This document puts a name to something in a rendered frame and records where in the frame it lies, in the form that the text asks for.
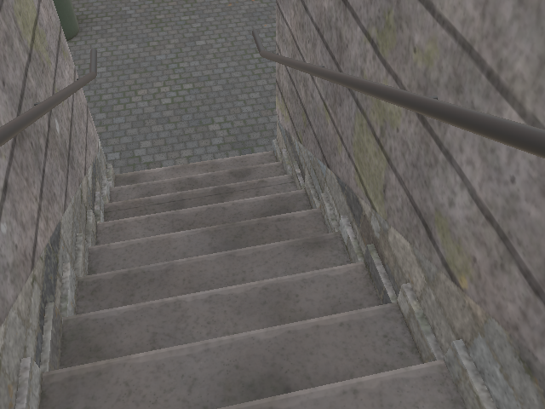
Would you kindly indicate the stairs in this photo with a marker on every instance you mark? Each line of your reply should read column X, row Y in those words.
column 215, row 285

